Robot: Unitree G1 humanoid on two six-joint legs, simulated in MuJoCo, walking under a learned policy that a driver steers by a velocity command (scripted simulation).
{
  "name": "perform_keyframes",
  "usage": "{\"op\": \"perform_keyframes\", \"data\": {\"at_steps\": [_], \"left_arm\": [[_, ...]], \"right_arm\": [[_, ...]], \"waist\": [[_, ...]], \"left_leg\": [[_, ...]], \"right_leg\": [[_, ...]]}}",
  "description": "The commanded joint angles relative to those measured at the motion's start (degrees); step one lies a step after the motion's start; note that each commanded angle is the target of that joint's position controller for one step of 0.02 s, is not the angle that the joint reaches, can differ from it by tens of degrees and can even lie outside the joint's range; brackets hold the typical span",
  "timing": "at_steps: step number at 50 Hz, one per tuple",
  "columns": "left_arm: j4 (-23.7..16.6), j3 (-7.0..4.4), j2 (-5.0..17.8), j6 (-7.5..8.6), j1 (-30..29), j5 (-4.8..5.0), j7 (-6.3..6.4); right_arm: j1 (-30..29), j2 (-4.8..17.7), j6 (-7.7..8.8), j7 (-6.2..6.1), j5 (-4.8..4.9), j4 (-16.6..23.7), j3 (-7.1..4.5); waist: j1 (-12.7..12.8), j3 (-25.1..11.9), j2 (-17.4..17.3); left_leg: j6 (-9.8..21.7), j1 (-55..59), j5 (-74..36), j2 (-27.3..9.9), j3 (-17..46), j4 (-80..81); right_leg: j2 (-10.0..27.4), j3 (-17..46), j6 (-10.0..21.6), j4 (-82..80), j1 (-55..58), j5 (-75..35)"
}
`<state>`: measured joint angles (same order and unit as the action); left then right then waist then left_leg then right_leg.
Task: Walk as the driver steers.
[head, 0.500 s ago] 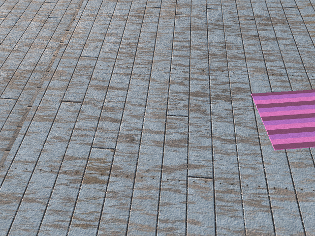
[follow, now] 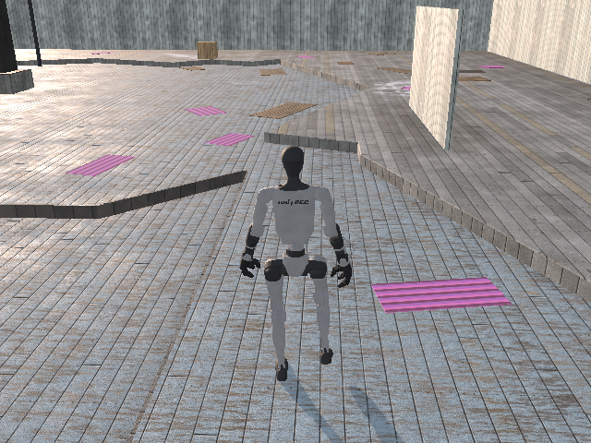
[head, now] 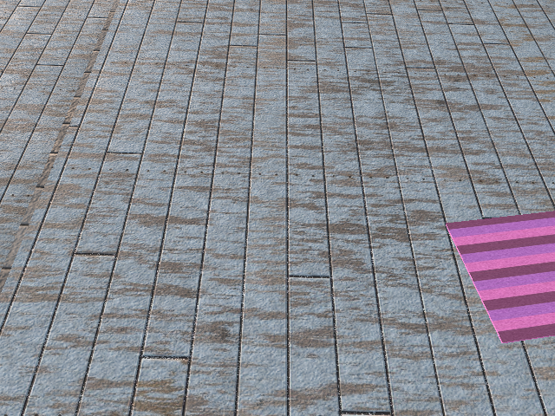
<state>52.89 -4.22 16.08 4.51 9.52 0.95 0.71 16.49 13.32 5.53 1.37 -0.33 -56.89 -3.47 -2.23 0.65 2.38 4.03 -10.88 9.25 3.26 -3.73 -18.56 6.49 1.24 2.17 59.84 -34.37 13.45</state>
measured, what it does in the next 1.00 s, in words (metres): walks ahead: right foot, then left foot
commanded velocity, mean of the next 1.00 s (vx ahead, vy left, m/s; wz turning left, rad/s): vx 0.50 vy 0.00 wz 0.00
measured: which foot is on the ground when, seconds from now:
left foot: down 0.00-0.36, up 0.38-0.86, down 0.88-1.00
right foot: up 0.00-0.32, down 0.34-0.90, up 0.92-1.00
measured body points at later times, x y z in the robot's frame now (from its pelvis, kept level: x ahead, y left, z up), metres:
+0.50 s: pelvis +0.29 -0.07 -0.01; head +0.32 -0.07 +0.44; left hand +0.39 +0.20 -0.13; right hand +0.35 -0.34 -0.15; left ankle +0.24 +0.09 -0.66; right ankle +0.34 -0.15 -0.75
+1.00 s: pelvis +0.58 +0.00 -0.01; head +0.61 +0.02 +0.44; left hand +0.61 +0.27 -0.16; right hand +0.71 -0.26 -0.13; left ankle +0.65 +0.09 -0.75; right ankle +0.47 -0.15 -0.65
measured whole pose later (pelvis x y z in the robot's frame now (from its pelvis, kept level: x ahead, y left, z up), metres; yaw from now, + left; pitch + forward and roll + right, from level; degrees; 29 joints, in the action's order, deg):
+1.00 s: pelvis +0.58 +0.00 -0.01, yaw +0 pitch +2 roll +0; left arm 56.5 -3.3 15.4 5.1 16.6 1.6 0.1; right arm 8.0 14.3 5.2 1.6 0.1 -51.8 -3.6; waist 0.3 1.8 1.4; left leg 3.1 -21.2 9.0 1.0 -3.3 -28.2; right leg 2.2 1.4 2.4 66.6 -21.4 22.8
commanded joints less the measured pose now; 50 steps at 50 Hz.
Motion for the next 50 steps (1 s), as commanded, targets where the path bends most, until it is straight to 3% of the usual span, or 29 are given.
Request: {"op": "perform_keyframes", "data": {"at_steps": [1, 2, 3, 6, 11, 14, 16, 17, 18, 19, 20, 22, 23, 25, 26, 27, 28, 30, 34, 38, 41, 43, 44, 45, 46, 47, 48, 49, 50], "left_arm": [[-3.2, -0.74, 2.7, -0.23, -1.1, -0.56, 0.14], [-3.4, -1.14, 3.3, -0.49, -2.6, -0.71, 0.14], [-4.0, -0.55, 1.6, -0.28, -3.4, -0.49, -0.19], [-5.6, 0.02, 1.1, 0.25, -10.4, -0.22, -0.94], [-8.6, 0.75, 1.1, 0.89, -17.6, 0.30, -2.67], [-8.8, 0.13, 3.2, 1.30, -14.9, 0.43, -3.37], [-5.1, -1.96, 7.0, 1.32, -2.1, 0.08, -2.98], [-2.3, -3.15, 10.4, 1.23, 9.2, -0.61, -2.42], [-0.8, -4.21, 15.0, 0.84, 15.3, -1.12, -2.17], [-0.8, -2.65, 10.6, 0.66, 15.2, -0.62, -2.20], [-1.5, -1.75, 7.9, 0.76, 9.9, -0.12, -2.03], [-2.8, -0.55, 4.4, 1.02, 2.0, -0.99, -2.38], [-3.0, -0.31, 3.7, 1.39, 0.1, -1.64, -2.47], [-2.5, -0.05, 2.9, 1.76, 0.1, -1.33, -2.69], [-2.0, -0.28, 3.9, 1.87, 0.9, -1.20, -2.41], [-1.6, -0.28, 3.9, 1.85, 1.9, -1.24, -2.02], [-1.2, -0.81, 6.6, 1.85, 2.7, -1.43, -1.58], [-0.4, -0.68, 6.0, 1.67, 5.0, -1.02, -0.95], [1.2, -0.54, 6.0, 1.36, 9.6, -0.34, -0.41], [3.3, -1.00, 7.1, 0.37, 13.1, -0.05, -0.28], [3.6, -1.62, 8.4, -0.55, 12.2, 0.19, 0.10], [3.0, -1.45, 8.1, -1.16, 10.1, 0.21, 0.16], [2.0, -0.58, 6.2, -1.24, 10.1, -0.39, 0.22], [1.1, 1.42, -0.3, -0.12, 16.9, -0.92, -0.41], [1.8, 1.30, 1.3, 1.41, 15.6, -0.19, -0.77], [0.4, -0.08, 6.3, 2.33, 10.1, 1.47, -1.07], [-0.6, -0.11, 6.6, 2.65, 6.2, 1.77, -0.90], [-0.8, -0.46, 6.3, 2.29, 3.6, 0.85, -0.40], [-0.7, -0.75, 5.4, 1.59, 5.3, 0.53, -0.13]], "right_arm": [[-0.7, 9.1, 0.87, -1.11, 0.14, 2.7, -1.62], [0.6, 7.3, 0.63, -1.35, 0.32, 2.3, -1.11], [0.5, 9.7, 0.50, -1.54, 0.19, 2.3, -1.50], [3.9, 8.6, 0.30, -1.79, 0.62, 1.2, -1.18], [8.7, 9.4, -1.07, -1.98, 1.01, -1.1, -1.46], [7.0, 10.8, -1.80, -2.31, 1.19, -1.0, -2.12], [4.9, 10.5, -2.36, -2.37, 1.20, -0.4, -1.98], [4.5, 9.0, -2.36, -2.38, 0.59, 0.9, -1.22], [11.1, 2.1, -1.15, -1.71, 0.38, 1.5, 0.82], [9.5, 4.4, 0.48, -1.23, 1.29, 0.7, 0.45], [3.9, 8.8, 1.40, -0.93, 2.87, 2.6, -0.80], [-2.5, 8.4, 1.46, -1.72, 1.97, 3.8, -1.30], [-0.6, 7.6, 0.68, -2.04, 1.89, 3.6, -1.56], [1.5, 5.2, -0.92, -2.12, 1.59, 3.0, -1.34], [0.7, 4.8, -1.25, -2.25, 1.43, 3.3, -1.33], [-1.8, 5.5, -1.65, -2.50, 1.06, 4.0, -1.68], [-3.5, 4.9, -1.63, -2.45, 0.88, 5.1, -1.47], [-7.5, 5.4, -1.26, -2.11, 0.39, 6.3, -1.51], [-15.7, 4.2, -0.71, -1.24, 0.76, 8.5, -0.82], [-21.5, 4.3, -0.40, 0.00, 1.42, 11.0, -0.20], [-19.9, 6.4, 0.12, 0.79, 1.55, 11.6, -0.66], [-8.7, 9.6, 0.28, 0.59, 1.25, 8.5, -2.47], [2.2, 13.2, 0.26, 0.11, 0.67, 5.6, -3.86], [9.1, 19.1, -0.14, -0.16, 0.12, 4.1, -5.31], [9.8, 14.8, -0.29, 0.02, 0.68, 3.9, -3.85], [4.7, 11.5, -0.12, -0.10, 1.08, 4.7, -2.76], [-0.2, 9.6, -0.04, -0.22, 0.87, 6.1, -2.14], [-3.9, 7.4, -0.01, 0.05, 0.29, 6.5, -1.41], [-5.8, 6.8, 0.30, 0.12, -0.35, 6.7, -1.14]], "waist": [[1.8, 0.3, -4.1], [1.2, 0.4, -3.4], [1.5, 0.8, -6.6], [-1.0, 2.6, -4.9], [-3.0, 5.1, -5.4], [0.1, 2.9, -7.2], [7.0, -5.1, -8.0], [11.0, -13.1, -5.1], [8.4, -21.6, 8.6], [9.3, -23.9, 9.7], [8.6, -14.6, 7.3], [5.1, -4.4, -1.1], [2.6, -3.6, 2.1], [1.1, -2.3, 2.3], [0.7, -1.4, 1.5], [1.2, -0.5, 0.4], [1.1, 0.4, 2.2], [2.4, 1.5, 0.3], [5.2, 2.5, -0.2], [6.7, 4.2, 0.4], [4.3, 3.0, 1.7], [-1.9, -3.8, 2.0], [-5.7, -11.8, -0.8], [-3.9, -20.5, -14.4], [-4.6, -23.7, -16.7], [-4.2, -14.9, -13.1], [-2.9, -9.4, -9.1], [-1.2, -4.4, -5.0], [1.3, -3.2, -7.8]], "left_leg": [[9.2, 4.1, -9.5, -16.8, 14.1, 11.9], [7.6, 6.4, -11.1, -14.8, 12.1, 11.9], [7.9, 5.0, -12.6, -15.8, 11.1, 12.0], [6.4, 5.0, -11.6, -13.3, 7.0, 12.7], [6.6, 14.8, -14.7, -17.0, 7.1, 9.3], [5.2, 18.2, -27.3, -18.7, 7.0, 4.0], [3.1, 15.9, -43.8, -15.5, 4.0, -10.5], [1.3, 4.1, -32.8, -12.6, 2.3, -25.8], [-3.0, -20.1, 0.0, -1.9, 1.6, -48.9], [-2.2, -27.5, 23.4, -0.6, 10.2, -57.2], [-1.2, -32.8, 20.9, -4.3, 10.3, -60.0], [-0.6, -29.4, 11.5, -9.5, 7.3, -53.3], [-0.8, -25.2, 8.9, -11.3, 8.0, -50.5], [-1.5, -21.5, 7.6, -12.3, 7.9, -46.9], [-1.9, -22.3, 6.2, -12.5, 7.3, -44.6], [-2.1, -24.6, 3.0, -12.5, 6.9, -42.6], [-2.9, -26.5, 0.0, -13.0, 7.3, -38.7], [-3.9, -28.4, -6.7, -12.7, 6.9, -31.2], [-3.7, -25.9, -15.6, -9.6, 4.0, -18.4], [-2.8, -27.3, -13.0, -8.6, 4.1, -12.9], [-0.7, -23.4, -6.9, -7.4, 3.8, -10.5], [1.7, -7.1, -5.6, -3.6, 0.4, -8.8], [4.6, 10.1, -7.0, -8.6, 5.8, -11.3], [14.1, 33.2, 1.3, -23.3, 31.8, -8.0], [15.8, 35.6, 7.9, -26.1, 46.1, 0.6], [12.4, 29.0, 10.7, -23.9, 38.2, 1.3], [10.4, 20.4, 8.0, -21.9, 30.5, 2.5], [8.6, 11.3, 3.7, -19.0, 24.4, 4.8], [8.4, 5.8, 0.4, -18.1, 21.2, 6.5]], "right_leg": [[2.6, 2.1, -1.6, -7.5, -6.8, -7.7], [1.8, 1.5, -1.4, -8.6, -8.8, -11.2], [2.1, 1.7, -1.6, -12.9, -7.6, -14.0], [-0.2, -1.3, -1.6, -22.1, -4.0, -20.1], [-1.8, -1.8, -0.2, -29.4, -6.6, -17.0], [-3.7, -2.7, 2.1, -31.4, -0.3, -11.0], [-7.5, -5.8, 4.8, -32.5, 18.3, -10.9], [-0.5, 1.9, 8.1, -29.5, 37.3, -12.9], [14.1, 29.5, 17.5, -33.9, 58.9, -1.5], [16.2, 41.2, 18.1, -41.4, 60.0, 3.3], [14.1, 32.4, 14.9, -42.4, 52.7, 4.4], [8.8, 18.6, 11.0, -45.7, 34.4, -5.5], [8.1, 16.1, 11.2, -47.7, 28.6, -6.8], [6.6, 12.5, 11.6, -50.9, 23.2, -7.6], [6.1, 10.7, 11.7, -51.9, 22.3, -8.5], [4.9, 9.1, 10.9, -52.8, 22.7, -8.5], [6.7, 9.4, 12.0, -53.7, 22.4, -9.9], [5.4, 6.4, 11.0, -53.7, 24.4, -13.8], [3.0, 1.8, 8.7, -53.8, 26.7, -14.8], [6.6, 2.5, 8.8, -51.0, 34.0, -14.4], [9.1, 3.2, 7.4, -46.6, 38.4, -21.8], [5.8, 0.1, 5.3, -33.5, 37.1, -38.9], [2.7, -2.3, 3.4, -18.9, 28.1, -32.7], [-7.1, -4.4, -1.1, 4.4, 4.1, -7.3], [-9.5, 3.8, -0.8, 13.3, -4.5, 19.6], [-5.7, 5.0, 0.4, 17.2, -10.1, 17.3], [-2.4, 3.4, 1.1, 15.4, -10.1, 11.8], [-0.2, 2.2, 1.3, 11.3, -7.6, 7.3], [1.5, 2.8, 1.1, 8.2, -3.6, 4.2]]}}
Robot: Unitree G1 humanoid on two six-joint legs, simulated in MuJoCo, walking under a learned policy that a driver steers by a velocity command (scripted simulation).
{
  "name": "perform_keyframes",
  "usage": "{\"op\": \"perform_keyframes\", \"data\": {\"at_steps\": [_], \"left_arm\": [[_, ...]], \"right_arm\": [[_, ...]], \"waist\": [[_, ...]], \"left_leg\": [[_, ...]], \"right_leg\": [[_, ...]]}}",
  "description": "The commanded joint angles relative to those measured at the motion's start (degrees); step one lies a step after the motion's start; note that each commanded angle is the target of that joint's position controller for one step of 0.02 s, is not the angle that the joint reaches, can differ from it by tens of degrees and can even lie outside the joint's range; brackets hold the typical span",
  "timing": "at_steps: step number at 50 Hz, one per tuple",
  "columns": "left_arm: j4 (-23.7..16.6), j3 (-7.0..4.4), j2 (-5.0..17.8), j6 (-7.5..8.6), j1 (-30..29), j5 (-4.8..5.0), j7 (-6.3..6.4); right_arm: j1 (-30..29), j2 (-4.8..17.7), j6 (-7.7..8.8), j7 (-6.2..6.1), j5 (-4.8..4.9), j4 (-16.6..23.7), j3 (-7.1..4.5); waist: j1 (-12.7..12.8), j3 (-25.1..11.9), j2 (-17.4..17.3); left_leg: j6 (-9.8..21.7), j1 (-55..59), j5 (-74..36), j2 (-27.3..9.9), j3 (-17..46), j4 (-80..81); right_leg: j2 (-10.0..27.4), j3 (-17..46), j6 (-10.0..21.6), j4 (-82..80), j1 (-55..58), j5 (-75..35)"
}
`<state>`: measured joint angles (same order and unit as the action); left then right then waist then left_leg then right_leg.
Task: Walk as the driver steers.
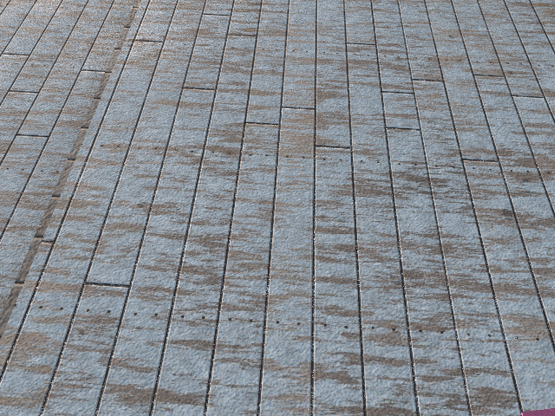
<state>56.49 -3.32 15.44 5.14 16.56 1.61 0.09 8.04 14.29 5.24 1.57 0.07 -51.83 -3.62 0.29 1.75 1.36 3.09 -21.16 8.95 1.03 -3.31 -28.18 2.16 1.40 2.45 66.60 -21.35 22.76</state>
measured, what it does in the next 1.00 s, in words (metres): walks ahead, turning right: right foot, then left foot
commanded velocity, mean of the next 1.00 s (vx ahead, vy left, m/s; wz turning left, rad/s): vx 0.41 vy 0.00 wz -0.38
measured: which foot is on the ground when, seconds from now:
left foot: down 0.00-0.44, up 0.46-0.86, down 0.88-1.00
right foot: up 0.00-0.40, down 0.42-0.90, up 0.92-1.00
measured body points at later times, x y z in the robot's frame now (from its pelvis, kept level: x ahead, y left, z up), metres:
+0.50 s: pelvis +0.29 -0.06 -0.01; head +0.33 -0.07 +0.43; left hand +0.50 +0.18 -0.12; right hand +0.28 -0.34 -0.15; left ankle +0.12 +0.09 -0.65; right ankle +0.38 -0.15 -0.73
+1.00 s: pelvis +0.53 -0.07 -0.01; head +0.58 -0.07 +0.44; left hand +0.73 +0.17 -0.13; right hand +0.61 -0.38 -0.09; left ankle +0.68 -0.01 -0.73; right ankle +0.40 -0.15 -0.65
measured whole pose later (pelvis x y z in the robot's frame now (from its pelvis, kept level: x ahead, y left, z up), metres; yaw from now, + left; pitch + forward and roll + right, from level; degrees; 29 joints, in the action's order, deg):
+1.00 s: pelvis +0.53 -0.07 -0.01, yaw -26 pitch +2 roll +0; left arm 43.4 -4.7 18.1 -1.2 15.0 1.3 2.1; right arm 2.0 14.3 3.2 -0.5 -1.3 -42.9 -2.5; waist 2.5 2.9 1.5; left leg 1.4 -25.8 3.8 0.4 -1.0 -28.7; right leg -4.1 6.0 -2.1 66.5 -24.8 31.9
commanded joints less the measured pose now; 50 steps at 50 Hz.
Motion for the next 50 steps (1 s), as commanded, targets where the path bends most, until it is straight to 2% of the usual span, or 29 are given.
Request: {"op": "perform_keyframes", "data": {"at_steps": [1, 3, 4, 7, 11, 14, 16, 19, 21, 22, 23, 24, 25, 26, 27, 28, 30, 31, 32, 34, 36, 40, 43, 44, 45, 46, 47, 48, 50], "left_arm": [[-3.8, -1.53, 4.8, 0.21, -0.3, -0.42, 0.51], [-3.9, -1.45, 3.2, -0.88, -0.5, -0.57, 0.69], [-4.7, -1.42, 3.2, -1.05, -2.3, -0.76, 0.77], [-6.5, -1.55, 3.3, -0.83, -8.2, -1.39, 0.59], [-8.1, -0.58, 1.7, -0.56, -14.7, -0.61, -0.65], [-10.2, -0.29, 1.8, -0.70, -19.1, -0.22, -1.60], [-11.7, -0.11, 2.0, -0.62, -20.8, -0.08, -2.44], [-12.5, -1.03, 4.2, -0.64, -17.6, -0.42, -3.46], [-9.1, -3.81, 8.8, -0.94, -3.4, -0.51, -3.17], [-7.7, -5.48, 14.0, -1.35, 6.0, -0.67, -2.18], [-8.5, -5.67, 16.2, -1.39, 5.6, 0.34, -2.11], [-8.5, -4.11, 11.8, -1.36, 6.2, -0.10, -2.07], [-9.1, -3.54, 9.2, -1.09, 4.1, -0.61, -1.75], [-9.9, -3.01, 7.9, -0.73, 0.1, -0.92, -1.94], [-10.7, -2.64, 6.7, -0.34, -2.2, -1.18, -1.95], [-11.5, -2.42, 6.4, -0.37, -4.4, -1.63, -1.77], [-12.3, -2.36, 6.2, -0.51, -5.1, -1.21, -1.17], [-12.5, -2.81, 8.4, -0.37, -4.4, -1.13, -0.78], [-12.6, -3.09, 9.1, -0.38, -3.6, -0.80, -0.30], [-12.5, -3.38, 9.8, -0.91, -2.5, -0.97, 0.50], [-12.3, -3.66, 10.2, -1.84, -0.7, -0.72, 0.92], [-11.8, -3.52, 9.1, -3.52, 1.7, -0.25, 1.49], [-14.0, -3.29, 8.0, -4.18, -2.2, -0.54, 2.28], [-15.3, -2.62, 5.8, -4.07, -2.5, -0.90, 2.19], [-16.1, -1.60, 2.3, -3.91, 2.1, -2.16, 2.05], [-16.1, -1.34, 3.8, -3.77, 13.0, -0.55, 1.60], [-14.2, -2.64, 9.4, -4.46, 12.6, 0.11, 1.64], [-15.3, -3.44, 11.6, -5.60, 5.7, 0.12, 1.94], [-16.5, -3.95, 11.0, -7.91, 1.1, -0.54, 2.76]], "right_arm": [[2.2, 5.3, 0.73, 0.11, -0.80, 1.5, -0.86], [3.4, 6.5, 1.01, -0.14, -0.62, 0.7, -1.11], [4.2, 7.7, 1.13, -0.48, -0.53, 0.3, -1.38], [7.2, 8.2, 0.86, -1.47, -0.21, -0.9, -1.48], [9.7, 8.9, 0.74, -2.10, -0.06, -2.0, -1.53], [13.6, 8.2, 0.25, -2.21, -0.07, -3.8, -1.44], [13.4, 9.2, -0.47, -2.33, 0.08, -4.2, -1.83], [10.9, 11.0, -1.53, -2.92, 0.45, -3.1, -2.44], [9.5, 10.9, -2.56, -3.60, 0.25, -1.8, -2.23], [10.7, 9.6, -2.25, -3.84, -0.88, -0.1, -1.43], [15.0, 2.2, -0.20, -2.56, -1.20, 1.6, 1.02], [10.7, 7.4, 2.37, -1.48, 0.74, 1.9, -0.07], [5.3, 9.3, 3.64, -1.02, 2.50, 3.7, -0.51], [2.1, 8.5, 3.99, -1.42, 1.70, 4.0, -0.49], [1.5, 9.1, 3.80, -1.97, 0.16, 4.2, -1.11], [3.3, 8.6, 3.07, -2.05, -0.15, 4.6, -1.31], [3.5, 7.6, 1.53, -2.32, -0.48, 4.7, -1.52], [2.9, 6.6, 0.96, -2.45, -0.49, 5.3, -1.25], [0.7, 6.6, 0.76, -2.56, -0.77, 6.3, -1.12], [-4.2, 5.9, 0.74, -2.65, -1.12, 7.7, -0.92], [-7.2, 4.8, 1.04, -2.27, -1.09, 8.9, -0.51], [-9.5, 6.4, 0.64, -1.71, -0.22, 11.0, -0.87], [-3.8, 9.2, 1.36, -1.55, -0.78, 9.9, -1.84], [0.0, 11.1, 1.68, -1.85, -1.79, 9.5, -2.27], [3.8, 14.0, 1.34, -2.36, -2.81, 9.8, -2.55], [5.7, 14.5, -0.06, -2.10, -1.98, 9.1, -2.79], [2.0, 10.6, -0.93, -2.05, -0.88, 11.1, -2.00], [0.0, 7.6, -1.71, -2.38, -0.92, 12.1, -1.11], [-4.7, 6.7, -3.08, -2.66, -1.53, 12.3, -0.45]], "waist": [[-0.1, -3.9, -6.9], [0.7, -2.7, -5.5], [0.6, -1.5, -5.6], [-0.8, -0.3, -4.2], [-3.2, 1.3, -4.7], [-5.0, 2.7, -3.7], [-4.8, 3.4, -4.3], [-1.7, 0.2, -6.4], [5.7, -8.0, -5.4], [8.1, -14.9, 2.5], [3.4, -20.9, 15.9], [6.0, -21.8, 8.9], [6.4, -14.8, 6.4], [4.3, -8.6, -1.6], [2.4, -6.7, -1.2], [-0.3, -6.5, 0.2], [-1.5, -5.0, -1.0], [-1.8, -3.9, 1.4], [-1.2, -2.4, 0.7], [0.0, -1.0, 0.4], [1.5, -2.4, 2.1], [2.2, -4.4, 4.3], [-1.7, -6.2, 5.5], [-3.1, -10.1, 3.1], [-2.0, -17.1, -8.3], [1.6, -25.5, -21.5], [1.0, -22.6, -13.4], [-0.8, -16.0, -9.0], [0.2, -7.9, -5.5]], "left_leg": [[9.6, 13.2, -1.5, -15.1, 19.0, 17.6], [10.4, 9.9, -2.2, -14.3, 15.7, 20.5], [11.0, 9.6, -4.7, -14.7, 14.8, 21.3], [9.7, 12.0, -9.2, -13.1, 10.6, 21.9], [7.5, 13.5, -9.0, -11.8, 3.4, 22.9], [6.7, 21.6, -11.2, -13.8, 1.2, 21.7], [6.3, 25.7, -14.0, -16.2, 0.4, 19.5], [4.2, 28.9, -35.7, -17.0, -2.4, 10.9], [1.3, 24.2, -46.9, -13.5, -6.1, -9.0], [-1.1, 8.9, -28.6, -10.8, -6.9, -28.1], [-4.9, -15.5, 19.0, 3.0, -1.3, -48.8], [-2.8, -22.3, 21.3, 0.0, 9.3, -52.9], [-1.4, -25.3, 17.6, -2.6, 8.7, -52.1], [-0.8, -23.2, 13.2, -5.3, 8.0, -46.4], [-1.2, -18.9, 11.6, -6.8, 8.0, -41.5], [-2.0, -15.7, 10.7, -7.6, 8.5, -39.2], [-3.1, -13.3, 9.3, -8.1, 7.9, -34.0], [-4.4, -13.5, 8.4, -7.8, 7.2, -30.7], [-5.6, -14.3, 6.0, -7.7, 6.9, -26.3], [-6.5, -11.5, -2.0, -5.3, 5.6, -16.6], [-6.4, -6.7, -10.3, -1.9, 4.3, -8.5], [-5.7, -3.2, -12.7, 0.8, 6.6, -0.8], [-3.5, 2.7, -13.0, -0.4, 7.6, 4.5], [-1.1, 11.5, -21.5, -5.0, 9.9, 5.4], [3.6, 26.9, -44.7, -17.7, 20.3, 0.7], [14.1, 37.1, -40.7, -30.1, 38.6, 1.9], [13.4, 32.2, -25.5, -27.6, 38.4, 4.7], [10.5, 26.4, -17.2, -23.4, 29.7, 5.8], [8.0, 12.7, -5.9, -17.5, 20.0, 10.2]], "right_leg": [[6.5, 2.7, 0.4, -0.3, -13.8, -6.2], [7.1, 2.1, -0.4, -3.8, -13.2, -8.5], [7.3, 2.0, -1.1, -6.8, -15.1, -10.7], [6.8, 1.4, -2.4, -17.4, -18.4, -20.6], [4.6, -1.4, -1.9, -28.9, -15.3, -30.4], [3.1, -1.3, -0.3, -32.6, -18.6, -29.0], [2.9, -1.0, 1.0, -34.1, -19.6, -25.5], [-0.8, -4.9, 3.5, -34.1, -12.1, -17.3], [-5.4, -7.0, 6.4, -36.4, 7.6, -17.6], [4.7, 9.0, 10.8, -36.0, 26.1, -18.6], [17.5, 41.8, 22.2, -45.8, 43.9, -6.9], [16.5, 42.9, 19.7, -49.7, 45.2, -3.0], [14.4, 34.1, 17.1, -49.5, 39.6, -6.8], [11.6, 26.7, 14.6, -50.7, 29.7, -13.9], [10.2, 22.1, 14.2, -50.2, 22.4, -25.3], [9.6, 21.4, 15.1, -51.8, 18.2, -25.4], [7.4, 18.7, 14.3, -54.6, 12.8, -23.0], [8.2, 18.3, 15.5, -55.2, 10.3, -25.1], [7.7, 16.8, 15.3, -55.6, 8.8, -26.2], [4.2, 12.2, 12.4, -54.0, 5.2, -33.0], [1.6, 9.4, 9.6, -50.8, 3.9, -38.6], [2.4, 14.9, 6.9, -45.1, 8.2, -32.0], [1.8, 19.3, 4.6, -36.1, 11.1, -29.5], [-1.7, 17.4, 2.3, -27.8, 8.6, -25.2], [-7.5, 11.3, -0.7, -11.8, -1.4, 2.1], [-9.6, 8.4, -2.5, 0.8, -11.8, 21.8], [-4.9, 9.0, -4.3, 6.8, -15.1, 16.6], [-3.3, 6.4, -5.5, 8.5, -17.3, 12.1], [-0.4, 4.3, -6.2, 6.1, -15.0, 6.4]]}}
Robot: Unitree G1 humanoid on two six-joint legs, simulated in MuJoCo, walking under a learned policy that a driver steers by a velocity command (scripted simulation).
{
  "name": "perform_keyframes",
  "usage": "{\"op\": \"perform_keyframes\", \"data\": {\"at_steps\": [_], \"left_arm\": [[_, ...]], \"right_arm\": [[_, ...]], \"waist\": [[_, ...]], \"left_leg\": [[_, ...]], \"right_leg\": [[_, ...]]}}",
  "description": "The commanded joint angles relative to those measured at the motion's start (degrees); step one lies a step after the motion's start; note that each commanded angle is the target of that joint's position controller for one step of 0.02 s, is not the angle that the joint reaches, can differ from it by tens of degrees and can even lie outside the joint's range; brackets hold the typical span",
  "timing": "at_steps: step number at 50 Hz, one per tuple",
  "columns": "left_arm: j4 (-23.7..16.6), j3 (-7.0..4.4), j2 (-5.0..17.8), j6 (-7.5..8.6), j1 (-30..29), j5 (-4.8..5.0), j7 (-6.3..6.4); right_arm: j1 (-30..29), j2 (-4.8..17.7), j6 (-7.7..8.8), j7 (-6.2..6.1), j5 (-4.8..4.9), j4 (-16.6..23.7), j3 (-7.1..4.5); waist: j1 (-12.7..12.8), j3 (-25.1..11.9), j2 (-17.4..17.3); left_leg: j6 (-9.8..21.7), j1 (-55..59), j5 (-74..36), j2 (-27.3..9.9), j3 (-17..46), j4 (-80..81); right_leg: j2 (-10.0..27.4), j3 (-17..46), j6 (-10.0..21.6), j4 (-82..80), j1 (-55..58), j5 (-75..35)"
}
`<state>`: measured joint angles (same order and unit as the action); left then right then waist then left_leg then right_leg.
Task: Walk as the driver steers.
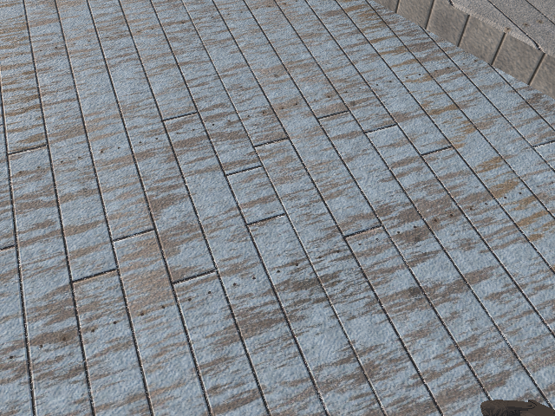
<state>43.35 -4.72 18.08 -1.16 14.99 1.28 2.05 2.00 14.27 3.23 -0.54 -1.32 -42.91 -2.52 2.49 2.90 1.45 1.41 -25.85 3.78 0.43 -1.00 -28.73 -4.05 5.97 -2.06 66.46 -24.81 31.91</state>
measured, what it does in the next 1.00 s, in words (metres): steps on the spot: right foot, then left foot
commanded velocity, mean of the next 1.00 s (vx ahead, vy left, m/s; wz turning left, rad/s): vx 0.03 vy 0.00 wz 0.13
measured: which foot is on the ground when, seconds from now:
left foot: down 0.00-0.32, up 0.34-0.68, down 0.70-1.00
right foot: up 0.00-0.28, down 0.30-0.70, up 0.72-1.00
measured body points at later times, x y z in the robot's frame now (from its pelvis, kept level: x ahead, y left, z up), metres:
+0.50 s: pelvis +0.05 -0.03 +0.01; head +0.06 -0.05 +0.46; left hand +0.23 +0.21 -0.08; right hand +0.12 -0.32 -0.12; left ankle +0.05 +0.10 -0.68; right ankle +0.04 -0.14 -0.73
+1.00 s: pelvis +0.04 +0.02 +0.02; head +0.08 +0.05 +0.47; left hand +0.14 +0.34 -0.09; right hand +0.24 -0.24 -0.07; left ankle +0.04 +0.09 -0.73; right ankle +0.10 -0.16 -0.66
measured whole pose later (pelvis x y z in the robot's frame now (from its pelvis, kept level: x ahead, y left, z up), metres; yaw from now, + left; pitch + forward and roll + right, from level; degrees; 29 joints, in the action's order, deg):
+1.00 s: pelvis +0.04 +0.02 +0.02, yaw +13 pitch +2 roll -3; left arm 43.7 -5.9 18.1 -0.8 5.7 0.0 3.2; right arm 10.7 17.5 -1.0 -1.5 0.7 -40.6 -3.8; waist -0.5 2.2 0.9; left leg 3.9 -15.3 11.3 3.6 5.5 -24.7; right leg -0.1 5.1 -5.1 53.5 -29.8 18.8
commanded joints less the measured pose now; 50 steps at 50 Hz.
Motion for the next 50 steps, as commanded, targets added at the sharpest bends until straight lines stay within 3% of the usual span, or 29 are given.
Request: {"op": "perform_keyframes", "data": {"at_steps": [1, 3, 6, 8, 12, 14, 15, 16, 17, 18, 19, 21, 24, 28, 30, 32, 34, 35, 36, 37, 38, 39, 40, 41, 43, 50], "left_arm": [[-3.9, -2.17, 6.3, -2.18, 3.7, 0.08, 0.72], [-4.6, -1.73, 4.2, -2.10, 4.0, -0.01, 0.66], [-6.3, -1.34, 3.4, -1.64, 0.5, -0.52, 0.28], [-7.1, -1.12, 3.2, -1.60, -0.7, -0.54, -0.28], [-6.6, -0.47, 2.3, -1.50, -1.0, -1.31, -1.13], [-4.3, -0.19, 1.2, -1.24, 2.8, -1.94, -1.59], [-4.1, -0.20, 2.4, -1.20, 3.3, -2.50, -1.48], [-4.8, -0.85, 7.5, -1.29, 3.8, -3.05, -0.78], [-5.7, -0.53, 7.8, -1.10, -2.9, -3.97, -0.74], [-7.1, -0.20, 5.5, -0.18, -7.0, -4.17, -1.06], [-6.4, -0.57, 6.4, 0.49, -8.5, -3.85, -0.94], [-5.7, -1.13, 7.6, 1.41, -7.5, -3.02, -0.42], [-4.8, -1.04, 6.0, 1.49, -6.1, -1.99, 0.54], [-4.6, -1.55, 5.9, 0.55, -8.6, -1.90, 1.05], [-4.1, -2.04, 7.0, 0.13, -8.5, -1.72, 1.01], [-3.7, -2.37, 7.8, -0.05, -9.2, -0.89, 0.95], [-2.5, -2.37, 7.2, -0.18, -9.0, 0.08, 0.87], [-1.6, -2.07, 5.2, 0.01, -6.1, -0.69, 0.54], [-4.9, -0.58, 1.3, 0.38, -9.0, -3.79, 0.17], [-6.2, -1.05, 3.2, 0.82, -14.7, -2.71, 0.45], [-5.8, -1.66, 5.0, 0.75, -14.9, -1.15, 0.54], [-4.8, -1.98, 5.3, 0.60, -13.7, -0.92, 0.87], [-3.8, -2.30, 5.8, 0.38, -12.8, -1.32, 1.37], [-3.6, -2.52, 6.1, 0.31, -12.1, -1.69, 1.63], [-3.1, -2.44, 5.1, 0.59, -10.2, -1.50, 1.44], [-3.7, -1.92, 4.0, 1.48, -11.6, -1.30, 1.08]], "right_arm": [[0.3, 8.7, -1.35, -0.74, -0.71, 3.0, -2.07], [0.6, 8.7, -1.35, -1.00, -0.68, 2.5, -2.35], [1.6, 9.5, -1.45, -1.57, 0.12, 2.1, -2.87], [1.0, 10.5, -1.95, -1.65, 0.28, 2.1, -3.24], [2.7, 10.6, -2.64, -0.23, 1.48, 0.2, -2.90], [1.8, 7.8, -2.69, 0.72, 2.48, -0.9, -1.57], [4.7, 4.7, -2.22, 1.50, 2.31, -2.3, -0.35], [6.8, 1.7, -1.78, 2.49, 0.08, -1.8, 0.78], [8.5, 3.1, -1.76, 2.25, 0.66, -2.1, 0.17], [5.4, 8.0, -2.28, 1.66, 1.06, -2.2, -0.85], [4.5, 9.2, -2.65, 1.29, 1.63, -1.8, -1.64], [5.5, 10.9, -3.96, 0.15, 1.48, -2.4, -2.74], [7.9, 8.9, -4.72, -0.21, 2.72, -2.1, -3.25], [5.8, 6.0, -5.25, 0.35, 2.62, -0.1, -2.33], [5.9, 6.7, -5.42, 1.11, 2.67, 0.9, -2.41], [7.6, 7.3, -5.59, 1.87, 2.66, 1.3, -2.69], [11.5, 7.9, -5.66, 2.07, 2.23, 0.4, -3.30], [12.4, 11.8, -5.56, 1.41, 1.91, 0.7, -4.51], [13.6, 19.7, -5.31, 0.44, 1.45, 1.8, -6.21], [16.0, 17.9, -4.01, 1.19, -0.72, 2.7, -5.39], [13.5, 16.6, -2.86, 1.42, -0.71, 3.1, -4.95], [10.4, 15.3, -2.33, 0.97, 0.58, 3.4, -4.80], [7.9, 13.3, -2.47, 0.44, 1.82, 4.0, -4.18], [6.8, 12.4, -2.73, -0.08, 2.24, 4.4, -3.75], [7.4, 12.3, -3.05, -0.61, 1.80, 4.9, -3.59], [8.1, 13.8, -3.97, -1.39, 1.98, 6.3, -4.24]], "waist": [[-0.7, -7.3, -9.9], [-1.0, -7.1, -10.8], [-2.2, -9.6, -8.2], [-2.4, -10.1, -8.4], [-2.5, -9.2, -8.6], [0.3, -8.9, -7.8], [0.0, -9.3, -5.9], [-2.8, -11.3, 6.0], [-4.7, -9.0, 12.6], [-3.1, -6.0, 8.8], [-3.5, -4.0, 10.0], [-2.0, -2.6, 10.8], [-2.2, -4.3, 6.8], [-1.4, -6.4, 6.2], [-1.2, -7.6, 7.0], [-2.4, -7.9, 7.1], [-4.5, -8.1, 5.6], [-3.6, -8.3, -3.3], [-3.0, -7.7, -21.3], [-7.7, -12.2, -14.7], [-6.4, -10.0, -9.4], [-4.6, -8.1, -6.8], [-3.7, -6.9, -5.7], [-2.9, -6.5, -6.2], [-2.3, -7.7, -7.2], [-3.7, -6.2, -9.0]], "left_leg": [[10.5, 11.9, 0.8, -16.1, 14.5, 12.9], [11.5, 10.9, -1.9, -15.0, 9.7, 14.3], [12.9, 14.5, -6.2, -17.4, 7.2, 14.3], [12.7, 14.1, -4.8, -17.9, 5.1, 14.8], [12.2, 12.9, -0.7, -16.6, 4.7, 13.4], [8.7, 9.1, 2.3, -14.0, 3.4, 9.5], [3.9, 4.7, 6.5, -11.5, 2.0, 7.4], [-1.4, 0.2, 18.9, -6.2, -2.9, -3.7], [-3.5, 2.1, 26.6, -4.1, -1.8, -5.7], [-4.1, 6.1, 22.6, -4.4, 0.0, -9.0], [-4.0, 3.7, 19.2, -2.8, -1.2, -10.6], [-4.6, -1.2, 23.6, -2.9, 0.4, -21.1], [-5.1, -6.8, 26.7, -3.1, 2.3, -30.9], [-5.5, -3.2, 22.6, -3.7, -0.7, -21.8], [-4.8, 0.0, 21.0, -3.0, -2.4, -17.3], [-3.1, 3.7, 17.4, -2.1, -3.9, -11.1], [-0.1, 12.2, 6.5, 0.0, -4.8, 0.6], [2.9, 19.4, -9.0, -4.3, 3.9, 5.4], [12.9, 28.0, -33.8, -19.9, 26.2, 6.1], [20.7, 26.7, -30.2, -23.6, 31.5, 8.2], [19.1, 25.5, -24.9, -21.1, 26.7, 8.6], [15.6, 24.3, -19.1, -17.8, 22.9, 8.3], [13.2, 22.9, -15.2, -15.9, 20.9, 8.6], [11.9, 20.5, -14.2, -14.3, 19.6, 9.1], [11.8, 20.3, -13.8, -12.8, 18.7, 9.7], [11.3, 18.9, -0.7, -10.3, 22.0, 10.2]], "right_leg": [[6.3, -1.9, -2.0, 4.8, -8.3, -4.7], [6.6, -3.6, -2.2, -0.1, -6.5, -6.8], [8.3, -3.9, -1.7, -7.6, -5.4, -9.9], [8.6, -4.9, -1.1, -12.5, -2.3, -12.2], [5.9, -6.5, 1.1, -25.3, 6.1, -12.2], [4.5, -7.7, 3.2, -41.2, 16.9, -21.2], [7.3, -3.7, 4.7, -46.5, 24.6, -26.5], [20.0, 9.9, 7.9, -47.2, 29.0, -38.7], [25.2, 11.0, 14.9, -48.5, 16.0, -31.4], [20.9, 7.2, 14.2, -50.0, 10.2, -22.9], [18.4, 4.4, 12.3, -49.7, 10.4, -20.9], [20.4, 4.3, 13.4, -48.9, 12.3, -31.1], [22.7, 2.6, 15.4, -46.2, 17.9, -45.0], [22.1, -1.7, 14.7, -44.6, 19.6, -46.3], [22.9, -2.3, 14.7, -43.6, 20.2, -47.6], [23.3, -3.2, 13.3, -41.7, 19.7, -46.5], [21.1, -6.9, 8.8, -36.2, 15.6, -38.9], [16.7, -12.0, 3.7, -26.5, 8.4, -26.7], [7.0, -14.7, -2.8, -9.2, -10.0, 4.5], [4.1, -4.5, -2.4, 0.8, -13.3, 10.4], [5.2, -2.4, -1.5, 4.1, -14.9, 6.4], [6.2, -1.7, -0.9, 3.2, -15.8, 0.9], [6.8, -1.3, -1.0, 1.1, -15.8, -3.0], [6.7, -1.1, -1.2, 0.2, -13.5, -6.1], [5.3, -1.4, -1.7, -0.6, -11.5, -10.4], [3.8, -0.1, -3.7, -17.4, -8.6, -14.2]]}}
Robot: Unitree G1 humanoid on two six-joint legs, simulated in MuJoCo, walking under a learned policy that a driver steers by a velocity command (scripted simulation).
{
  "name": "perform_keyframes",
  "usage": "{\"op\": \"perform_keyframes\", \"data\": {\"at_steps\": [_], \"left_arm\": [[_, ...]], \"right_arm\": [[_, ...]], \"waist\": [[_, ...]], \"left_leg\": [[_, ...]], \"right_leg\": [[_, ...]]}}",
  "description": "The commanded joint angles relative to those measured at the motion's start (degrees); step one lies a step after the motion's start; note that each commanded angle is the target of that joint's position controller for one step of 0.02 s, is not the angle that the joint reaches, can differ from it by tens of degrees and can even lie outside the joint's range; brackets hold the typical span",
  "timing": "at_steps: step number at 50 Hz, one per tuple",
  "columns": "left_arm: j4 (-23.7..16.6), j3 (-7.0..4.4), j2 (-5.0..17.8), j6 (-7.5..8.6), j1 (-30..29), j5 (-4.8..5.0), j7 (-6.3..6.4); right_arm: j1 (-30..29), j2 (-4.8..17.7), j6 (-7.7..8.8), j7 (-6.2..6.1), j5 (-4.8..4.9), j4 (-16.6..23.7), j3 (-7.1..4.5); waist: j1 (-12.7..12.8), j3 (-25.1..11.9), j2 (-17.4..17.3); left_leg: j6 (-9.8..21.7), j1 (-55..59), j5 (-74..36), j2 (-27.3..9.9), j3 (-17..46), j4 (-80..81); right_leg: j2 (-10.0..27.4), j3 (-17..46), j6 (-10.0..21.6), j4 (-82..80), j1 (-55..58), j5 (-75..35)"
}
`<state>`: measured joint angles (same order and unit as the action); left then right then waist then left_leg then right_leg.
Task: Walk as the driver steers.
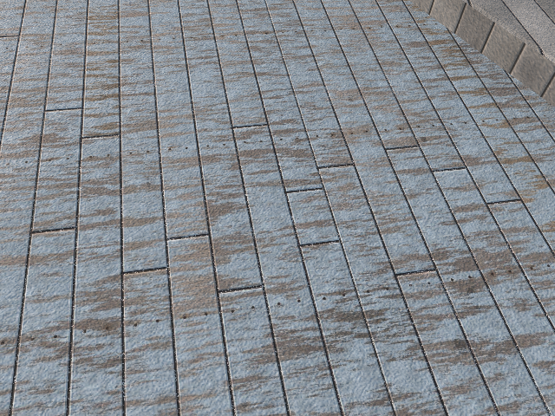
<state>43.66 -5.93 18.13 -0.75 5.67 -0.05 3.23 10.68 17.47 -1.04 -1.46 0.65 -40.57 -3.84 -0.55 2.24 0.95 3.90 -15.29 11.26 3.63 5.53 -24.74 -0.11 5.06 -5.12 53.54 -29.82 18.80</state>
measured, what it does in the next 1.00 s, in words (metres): steps on the spot, turning left: right foot, then left foot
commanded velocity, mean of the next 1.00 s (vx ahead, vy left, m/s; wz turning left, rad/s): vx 0.00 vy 0.00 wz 0.33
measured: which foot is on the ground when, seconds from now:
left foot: down 0.00-0.24, up 0.26-0.58, down 0.60-1.00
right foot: up 0.00-0.22, down 0.24-1.00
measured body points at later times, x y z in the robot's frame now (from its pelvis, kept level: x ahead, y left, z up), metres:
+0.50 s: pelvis +0.01 -0.03 +0.00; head +0.06 -0.04 +0.44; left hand +0.07 +0.27 -0.10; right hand +0.24 -0.27 -0.11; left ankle -0.04 +0.10 -0.69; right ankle +0.05 -0.16 -0.75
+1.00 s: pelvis +0.02 +0.00 -0.01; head +0.02 +0.00 +0.44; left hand +0.03 +0.30 -0.12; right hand +0.25 -0.18 -0.11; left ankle -0.03 +0.10 -0.75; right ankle +0.05 -0.14 -0.75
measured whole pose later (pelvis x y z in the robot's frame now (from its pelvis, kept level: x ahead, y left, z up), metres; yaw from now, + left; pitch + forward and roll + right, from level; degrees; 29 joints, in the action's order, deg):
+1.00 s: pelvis +0.02 +0.00 -0.01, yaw +19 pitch -1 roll +0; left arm 48.1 -2.0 16.1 0.3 11.5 -0.7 0.6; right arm 8.8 13.5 -1.0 -0.1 -0.9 -41.5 -1.2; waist 1.0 1.5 -0.6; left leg 1.2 -11.3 16.6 1.9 1.5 -29.1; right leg 2.7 0.3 -2.6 28.6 -11.1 16.3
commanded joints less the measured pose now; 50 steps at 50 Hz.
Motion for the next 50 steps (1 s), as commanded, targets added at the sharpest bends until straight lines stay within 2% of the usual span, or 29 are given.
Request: {"op": "perform_keyframes", "data": {"at_steps": [1, 7, 10, 11, 12, 13, 14, 15, 16, 17, 19, 21, 23, 26, 29, 30, 31, 32, 33, 34, 36, 39, 41, 43, 44, 45, 46, 49, 50], "left_arm": [[-4.1, -0.67, 4.0, 1.27, -2.4, 0.09, -0.27], [-4.7, -0.79, 5.0, 3.11, -1.2, 0.62, -1.66], [-3.9, -1.06, 5.2, 3.90, 2.8, 0.76, -2.53], [-3.4, -1.51, 6.5, 3.98, 4.5, 0.47, -2.57], [-4.1, -2.18, 10.1, 3.60, 5.0, -0.47, -2.20], [-3.9, -2.55, 13.0, 2.98, 3.9, -2.22, -2.14], [-5.3, -1.80, 9.7, 3.04, 2.7, -2.02, -2.08], [-6.2, -0.83, 6.7, 2.93, 0.5, -1.52, -1.76], [-6.6, -0.46, 5.6, 2.60, -1.3, -0.87, -1.49], [-6.7, -0.17, 5.1, 2.38, -1.7, -0.12, -1.22], [-6.2, -0.06, 5.9, 1.81, 0.5, -0.34, -0.95], [-5.7, -0.33, 6.8, 1.37, 2.6, -0.61, -0.92], [-5.7, -0.59, 7.9, 1.08, 2.0, -0.32, -1.29], [-5.3, -0.70, 9.1, 0.82, 1.9, 0.41, -2.19], [-4.3, 0.27, 7.8, 0.83, 1.6, 1.66, -2.60], [-3.0, 1.08, 5.9, 1.34, 4.6, 1.19, -2.83], [-3.6, 2.46, 2.2, 1.93, 5.9, -1.58, -3.30], [-5.0, 2.86, 1.2, 1.99, 4.1, -1.38, -2.91], [-4.7, 2.14, 4.8, 1.57, 1.9, -0.82, -2.38], [-4.4, 1.87, 5.2, 1.44, 1.3, -0.48, -2.34], [-3.1, 1.61, 5.3, 0.88, 2.0, -0.67, -1.95], [-1.4, 2.16, 3.5, 0.91, 4.9, -0.19, -2.47], [-0.5, 2.58, 2.8, 1.09, 5.7, -0.52, -2.66], [-0.9, 2.38, 5.7, 1.02, 5.0, -1.06, -2.59], [-0.1, 1.63, 8.3, 0.98, 4.3, -0.35, -2.52], [0.0, 1.85, 6.4, 1.13, 4.1, -0.23, -2.73], [0.7, 2.19, 5.2, 1.28, 4.4, -0.59, -2.68], [1.7, 2.55, 4.5, 2.00, 4.5, -0.67, -2.44], [2.3, 2.64, 4.3, 2.08, 5.6, -0.52, -2.27]], "right_arm": [[-0.9, 10.7, 0.16, -0.41, -0.05, 4.2, -3.00], [-2.5, 11.0, -0.73, 0.25, 0.12, 5.9, -3.25], [-4.7, 10.3, -1.37, 0.00, 1.03, 7.1, -3.05], [-4.5, 9.3, -1.49, -0.27, 1.20, 7.5, -2.75], [-1.6, 6.2, -1.40, -0.17, 0.47, 7.7, -1.94], [-0.2, 6.5, -0.98, -0.04, 0.84, 9.2, -2.13], [1.6, 11.5, -0.54, 0.10, -0.07, 8.0, -3.63], [2.0, 13.3, -0.73, 0.32, 0.43, 6.6, -4.53], [2.5, 12.1, -1.36, 0.25, 0.49, 5.6, -4.55], [2.2, 10.6, -1.89, 0.24, 0.42, 5.6, -4.21], [0.1, 7.2, -2.07, 0.58, 0.68, 6.8, -3.07], [-2.2, 5.7, -1.77, 0.62, 0.61, 8.2, -2.34], [-2.9, 4.5, -1.59, 0.84, 0.06, 8.8, -1.62], [-2.5, 4.9, -1.58, 1.10, 0.06, 8.8, -1.42], [2.1, 4.6, -1.53, 1.42, -0.19, 6.6, -1.59], [2.3, 6.0, -1.51, 1.15, -0.51, 7.0, -1.68], [3.7, 10.0, -1.53, 0.39, -1.04, 7.8, -2.15], [0.2, 8.6, -1.01, 0.78, -2.42, 7.7, -1.24], [-2.1, 5.7, -0.09, 1.27, -2.55, 8.5, -0.57], [-2.6, 4.2, 0.64, 1.35, -2.76, 7.5, 0.03], [-3.9, 5.6, 1.37, 1.15, -1.90, 6.8, -0.24], [-4.8, 4.1, 1.44, 0.98, -1.68, 5.8, 0.45], [-5.2, 3.1, 1.21, 1.16, -1.21, 4.9, 0.78], [-2.4, 2.9, 1.35, 1.52, -1.83, 3.7, 0.81], [-0.9, 3.2, 1.26, 1.70, -1.96, 3.7, 0.65], [-2.6, 3.7, 1.17, 1.57, -1.90, 3.4, 0.72], [-3.4, 3.5, 1.05, 1.39, -1.63, 3.4, 0.62], [-3.2, 2.7, 0.68, 1.00, -1.51, 2.7, 0.65], [-2.3, 2.9, 0.55, 0.80, -1.46, 2.1, 0.49]], "waist": [[-0.8, -5.1, -8.9], [-0.9, -6.5, -10.0], [1.8, -7.6, -9.9], [2.3, -8.1, -8.5], [0.4, -10.1, 1.5], [-2.0, -7.2, 15.8], [-1.2, -7.2, 11.6], [-1.6, -6.4, 7.7], [-2.1, -5.2, 5.9], [-1.4, -4.1, 6.0], [0.2, -3.4, 6.7], [1.8, -4.9, 7.9], [2.2, -6.3, 8.8], [2.4, -6.7, 10.1], [-0.4, -6.3, 8.4], [0.0, -7.1, 5.4], [1.5, -10.7, -6.8], [2.3, -9.2, -15.5], [0.5, -6.9, -11.8], [0.7, -5.8, -11.7], [0.6, -4.3, -11.5], [1.8, -5.6, -9.0], [2.7, -5.6, -7.3], [0.7, -4.5, -3.3], [-1.1, -2.7, 1.2], [0.8, -2.0, 0.8], [0.9, -1.8, 1.1], [0.9, -2.6, 0.9], [1.0, -4.4, 0.0]], "left_leg": [[8.9, 7.2, -6.6, -13.2, 16.3, 6.2], [9.0, 6.7, -13.4, -12.6, 22.9, 2.6], [6.3, 6.3, -17.0, -10.1, 24.2, -1.2], [3.9, 3.0, -11.5, -7.9, 22.8, -3.5], [0.6, -3.4, 4.8, -2.9, 16.3, -13.3], [-2.8, -15.7, 26.1, 5.8, 5.7, -23.7], [-5.4, -17.8, 26.9, 1.1, 4.5, -37.1], [-6.4, -17.5, 22.7, -0.2, 3.8, -41.8], [-7.6, -17.9, 19.2, -0.9, 2.9, -43.7], [-8.5, -19.6, 16.2, -1.3, 2.3, -45.2], [-9.4, -18.9, 14.0, -1.4, -0.1, -42.0], [-9.7, -17.9, 14.4, -2.0, -1.3, -35.5], [-9.3, -13.2, 15.1, -3.1, -2.7, -27.8], [-8.3, -6.0, 13.5, -3.1, -5.4, -17.6], [-5.1, 5.5, -1.3, -1.8, -7.5, 2.6], [-3.5, 12.6, -8.6, -4.4, -3.3, 5.8], [-0.3, 20.4, -25.7, -16.2, 10.2, 4.9], [8.7, 11.5, -24.6, -22.3, 15.0, 4.3], [10.4, 8.8, -17.4, -20.0, 14.2, 5.8], [8.7, 8.3, -14.4, -17.9, 12.1, 6.0], [6.8, 8.3, -15.3, -16.2, 10.4, 5.5], [6.4, 6.7, -22.3, -14.7, 7.2, 3.5], [4.4, 5.2, -18.0, -12.7, 5.4, 2.6], [0.9, 3.2, -3.3, -8.9, 4.0, 2.3], [-0.1, 2.3, -0.5, -7.1, 2.6, 3.3], [-0.9, 3.7, -0.2, -6.3, 1.4, 2.0], [-0.9, 3.8, 0.3, -6.2, 0.9, 1.5], [-0.9, 4.3, -4.8, -6.0, 0.4, 0.4], [-0.8, 5.1, -0.5, -5.5, 0.0, 0.5]], "right_leg": [[-0.3, 0.9, -0.7, -6.2, -2.3, -0.9], [-2.2, 1.2, 0.6, -15.7, 4.9, 1.7], [-2.4, 0.0, 2.3, -29.5, 13.2, -6.1], [0.6, 1.4, 3.6, -34.1, 19.2, -13.0], [11.7, 10.8, 7.9, -35.0, 26.2, -20.5], [21.0, 23.6, 18.0, -35.8, 26.9, -32.3], [24.8, 24.5, 22.5, -35.5, 24.9, -32.3], [21.3, 18.1, 20.5, -34.7, 23.2, -29.9], [17.2, 12.7, 17.6, -34.1, 22.5, -25.8], [15.6, 9.8, 16.6, -34.0, 22.8, -24.7], [13.3, 5.8, 17.0, -34.5, 22.3, -27.3], [13.9, 4.9, 18.1, -34.0, 25.5, -29.5], [14.3, 3.6, 18.2, -33.2, 25.5, -30.4], [15.1, 3.4, 18.2, -32.6, 23.7, -31.5], [13.3, 1.8, 14.7, -29.0, 19.9, -26.4], [11.7, 0.4, 10.6, -27.3, 15.6, -20.3], [6.8, -4.7, 5.2, -17.3, 9.0, -4.5], [3.9, -5.0, 2.6, -17.0, 7.7, 12.1], [4.6, -4.0, 1.2, -13.9, 8.6, 12.3], [4.5, -3.5, 1.1, -13.5, 8.2, 10.3], [4.6, -2.6, 0.4, -13.5, 7.9, 7.6], [4.3, -3.5, 0.1, -16.5, 13.2, 3.5], [3.9, -4.2, 0.6, -26.2, 18.6, -8.9], [6.0, -2.0, 2.2, -29.0, 21.9, -20.2], [5.4, -2.9, 4.0, -27.0, 20.0, -16.1], [4.8, -2.9, 4.6, -28.0, 17.9, -12.7], [4.7, -2.7, 4.3, -28.8, 17.5, -11.4], [4.6, -2.8, 3.5, -28.9, 18.9, -14.1], [3.7, -3.9, 3.7, -28.3, 19.3, -9.7]]}}
Next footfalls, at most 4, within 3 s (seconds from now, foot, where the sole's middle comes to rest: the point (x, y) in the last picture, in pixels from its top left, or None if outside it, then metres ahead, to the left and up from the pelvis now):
0.24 right None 0.08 -0.13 -0.78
0.60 left None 0.01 0.11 -0.78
2.66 right None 0.44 0.00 -0.78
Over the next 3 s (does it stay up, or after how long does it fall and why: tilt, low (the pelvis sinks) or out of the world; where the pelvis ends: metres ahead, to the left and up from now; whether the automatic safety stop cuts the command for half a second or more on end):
stays up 0.41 0.08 0.00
